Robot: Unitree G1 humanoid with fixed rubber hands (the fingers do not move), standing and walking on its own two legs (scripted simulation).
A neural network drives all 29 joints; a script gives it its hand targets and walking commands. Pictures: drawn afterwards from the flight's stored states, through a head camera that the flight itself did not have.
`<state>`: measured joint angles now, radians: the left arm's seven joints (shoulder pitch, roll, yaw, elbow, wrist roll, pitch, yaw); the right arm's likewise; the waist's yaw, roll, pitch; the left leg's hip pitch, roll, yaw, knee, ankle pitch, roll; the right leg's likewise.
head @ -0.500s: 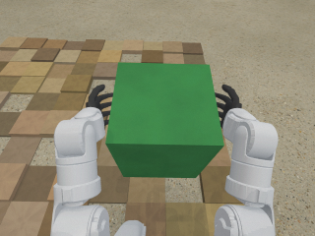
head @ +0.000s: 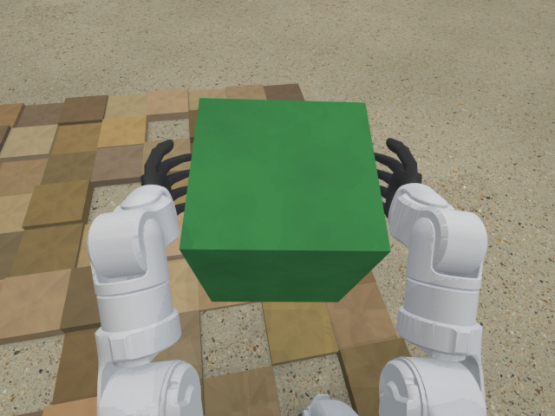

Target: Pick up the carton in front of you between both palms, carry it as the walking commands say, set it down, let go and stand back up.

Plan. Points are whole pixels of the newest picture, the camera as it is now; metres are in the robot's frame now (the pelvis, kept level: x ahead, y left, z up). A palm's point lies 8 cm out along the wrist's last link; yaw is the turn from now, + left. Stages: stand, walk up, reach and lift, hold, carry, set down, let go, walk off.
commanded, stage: carry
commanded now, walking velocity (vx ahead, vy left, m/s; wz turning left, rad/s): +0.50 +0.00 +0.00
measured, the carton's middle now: (278, 214) +0.39 -0.02 +0.07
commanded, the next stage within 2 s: none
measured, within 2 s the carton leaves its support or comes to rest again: neither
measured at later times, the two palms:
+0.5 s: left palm (146, 99) +0.65 +0.20 +0.09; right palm (305, 87) +0.68 -0.10 +0.10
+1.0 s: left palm (180, 35) +0.92 +0.16 +0.08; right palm (306, 31) +0.92 -0.14 +0.09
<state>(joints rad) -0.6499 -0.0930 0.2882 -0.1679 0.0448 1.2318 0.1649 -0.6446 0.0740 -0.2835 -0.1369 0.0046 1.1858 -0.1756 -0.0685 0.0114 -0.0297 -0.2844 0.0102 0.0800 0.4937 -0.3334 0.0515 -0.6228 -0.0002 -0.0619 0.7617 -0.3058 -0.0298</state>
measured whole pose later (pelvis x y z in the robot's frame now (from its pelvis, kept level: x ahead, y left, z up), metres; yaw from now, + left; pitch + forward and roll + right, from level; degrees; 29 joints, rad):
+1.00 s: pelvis +0.59 +0.01 -0.04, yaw +1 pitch +5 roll -1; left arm -0.43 -0.08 0.21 -0.15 0.06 1.11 0.15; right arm -0.48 0.08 -0.18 -0.07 -0.01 1.05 -0.15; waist -0.05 0.00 -0.11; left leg -0.10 -0.01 0.09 0.45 -0.43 0.05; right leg -0.63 -0.03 -0.12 0.65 -0.11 -0.05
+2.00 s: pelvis +1.15 +0.00 +0.01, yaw +2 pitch +5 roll +1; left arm -0.50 -0.09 0.24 0.00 0.04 1.18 0.15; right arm -0.52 0.12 -0.28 -0.03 -0.10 1.19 -0.14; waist 0.07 0.00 -0.08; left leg -0.63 0.05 0.04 1.05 -0.36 0.01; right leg -0.27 -0.01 -0.16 0.48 -0.29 -0.07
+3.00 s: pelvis +1.77 +0.05 -0.01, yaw +2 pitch +6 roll +1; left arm -0.51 -0.07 0.20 -0.07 -0.01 1.11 0.16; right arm -0.47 0.12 -0.25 -0.14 -0.08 1.09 -0.13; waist 0.08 -0.02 -0.04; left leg -0.58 0.00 0.05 0.81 -0.49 0.02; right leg -0.35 0.01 -0.11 0.50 -0.52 -0.08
